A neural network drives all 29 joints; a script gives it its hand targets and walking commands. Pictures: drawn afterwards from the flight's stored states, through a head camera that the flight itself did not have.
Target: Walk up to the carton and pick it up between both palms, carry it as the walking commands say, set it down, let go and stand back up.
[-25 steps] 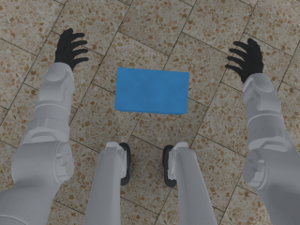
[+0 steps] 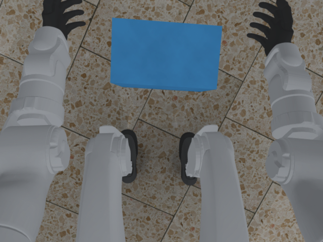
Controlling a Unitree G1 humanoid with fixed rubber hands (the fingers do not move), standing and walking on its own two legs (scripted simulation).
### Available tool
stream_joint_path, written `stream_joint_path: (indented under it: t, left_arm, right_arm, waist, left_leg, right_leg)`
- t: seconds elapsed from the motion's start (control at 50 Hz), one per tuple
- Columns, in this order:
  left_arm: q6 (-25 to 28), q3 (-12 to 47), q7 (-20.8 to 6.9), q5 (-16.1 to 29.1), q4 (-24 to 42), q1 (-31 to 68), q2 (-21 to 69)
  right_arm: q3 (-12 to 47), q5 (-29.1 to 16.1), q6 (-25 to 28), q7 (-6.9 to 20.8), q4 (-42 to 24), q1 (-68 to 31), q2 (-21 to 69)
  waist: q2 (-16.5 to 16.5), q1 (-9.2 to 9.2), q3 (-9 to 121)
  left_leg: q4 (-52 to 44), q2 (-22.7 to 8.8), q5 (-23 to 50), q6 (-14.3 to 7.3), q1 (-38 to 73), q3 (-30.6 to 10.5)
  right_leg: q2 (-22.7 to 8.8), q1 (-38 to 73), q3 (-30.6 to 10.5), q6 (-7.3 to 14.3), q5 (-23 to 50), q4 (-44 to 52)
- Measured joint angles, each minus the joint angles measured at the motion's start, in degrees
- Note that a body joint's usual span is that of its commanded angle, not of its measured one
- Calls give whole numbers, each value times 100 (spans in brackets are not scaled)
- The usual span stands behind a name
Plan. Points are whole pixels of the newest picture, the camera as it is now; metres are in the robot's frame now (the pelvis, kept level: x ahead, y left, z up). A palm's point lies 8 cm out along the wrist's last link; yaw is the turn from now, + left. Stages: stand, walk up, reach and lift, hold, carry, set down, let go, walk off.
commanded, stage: reach and lift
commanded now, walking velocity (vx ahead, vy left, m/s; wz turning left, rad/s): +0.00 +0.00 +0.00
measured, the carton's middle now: (164, 61) +0.50 -0.01 -0.35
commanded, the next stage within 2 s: none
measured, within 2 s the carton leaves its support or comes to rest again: neither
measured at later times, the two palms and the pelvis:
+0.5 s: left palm (81, 48) +0.52 +0.21 -0.26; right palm (241, 61) +0.49 -0.23 -0.27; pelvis +0.00 +0.00 -0.09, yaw +0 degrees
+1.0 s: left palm (86, 47) +0.52 +0.20 -0.27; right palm (238, 60) +0.49 -0.22 -0.28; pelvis +0.00 +0.00 -0.10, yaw +0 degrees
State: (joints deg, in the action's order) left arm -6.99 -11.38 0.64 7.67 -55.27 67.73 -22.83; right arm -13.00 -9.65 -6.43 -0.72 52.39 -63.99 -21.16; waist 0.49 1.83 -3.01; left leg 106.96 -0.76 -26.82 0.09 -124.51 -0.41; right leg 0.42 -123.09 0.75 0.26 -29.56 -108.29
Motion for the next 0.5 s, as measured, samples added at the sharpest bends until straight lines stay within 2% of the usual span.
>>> stream_joint_path:
  t: [0.26, 0.5]
  left_arm:
    - [349, 304, 249, 311, -483, 351, -51]
    - [607, 758, 325, 787, -929, 720, -294]
  right_arm:
    - [317, -267, 342, -248, 507, -374, -33]
    - [639, -594, 624, -358, 913, -640, -122]
  waist:
    - [-34, 40, -860]
    - [-30, -5, -1522]
  left_leg:
    - [1100, 11, -203, -5, -436, 6]
    - [1814, 29, -251, 10, -801, 11]
  right_leg:
    - [-13, -419, -9, -9, -239, -1119]
    - [-33, -774, -16, -6, -325, -1863]
